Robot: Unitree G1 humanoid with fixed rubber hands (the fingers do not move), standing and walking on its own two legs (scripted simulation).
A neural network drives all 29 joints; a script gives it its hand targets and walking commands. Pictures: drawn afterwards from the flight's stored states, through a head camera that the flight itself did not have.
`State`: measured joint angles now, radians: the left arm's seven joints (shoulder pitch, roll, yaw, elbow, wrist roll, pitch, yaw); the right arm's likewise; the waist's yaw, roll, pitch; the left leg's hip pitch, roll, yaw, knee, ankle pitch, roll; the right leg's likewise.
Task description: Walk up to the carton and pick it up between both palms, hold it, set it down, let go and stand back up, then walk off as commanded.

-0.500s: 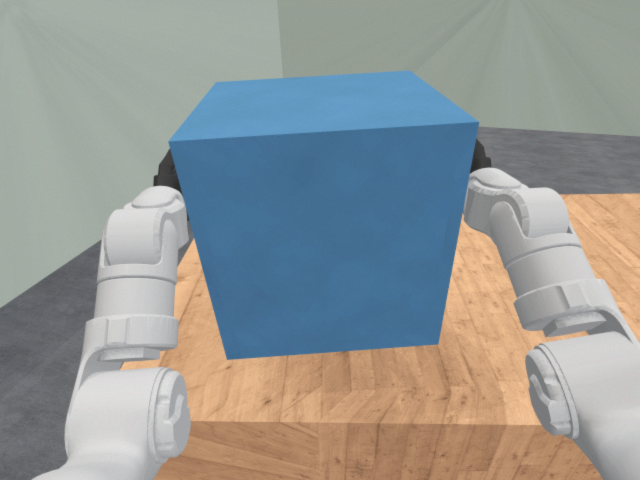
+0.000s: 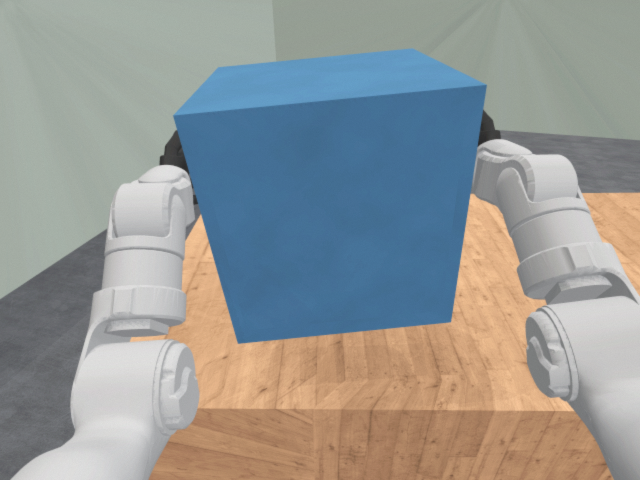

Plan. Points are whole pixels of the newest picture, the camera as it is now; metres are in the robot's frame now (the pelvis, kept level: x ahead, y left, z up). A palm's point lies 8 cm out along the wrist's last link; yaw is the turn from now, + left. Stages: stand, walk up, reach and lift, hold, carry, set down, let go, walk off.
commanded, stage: hold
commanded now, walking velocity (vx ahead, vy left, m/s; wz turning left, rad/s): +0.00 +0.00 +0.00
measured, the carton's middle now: (329, 189) +0.41 -0.02 +0.26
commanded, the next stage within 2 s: none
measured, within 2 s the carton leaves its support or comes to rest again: neither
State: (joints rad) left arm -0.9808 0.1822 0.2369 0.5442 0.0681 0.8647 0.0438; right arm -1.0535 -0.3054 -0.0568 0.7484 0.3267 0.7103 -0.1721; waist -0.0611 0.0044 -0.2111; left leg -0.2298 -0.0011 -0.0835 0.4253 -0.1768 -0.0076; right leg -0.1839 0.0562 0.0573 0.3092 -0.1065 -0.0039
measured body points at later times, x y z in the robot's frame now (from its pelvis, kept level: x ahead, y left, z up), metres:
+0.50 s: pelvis +0.01 -0.01 +0.00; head -0.07 +0.00 +0.44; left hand +0.41 +0.17 +0.30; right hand +0.40 -0.19 +0.29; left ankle +0.03 +0.12 -0.74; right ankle +0.04 -0.12 -0.74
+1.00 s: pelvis +0.01 +0.00 +0.00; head -0.08 +0.02 +0.44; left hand +0.40 +0.17 +0.28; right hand +0.39 -0.19 +0.29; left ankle +0.03 +0.12 -0.74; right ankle +0.04 -0.12 -0.74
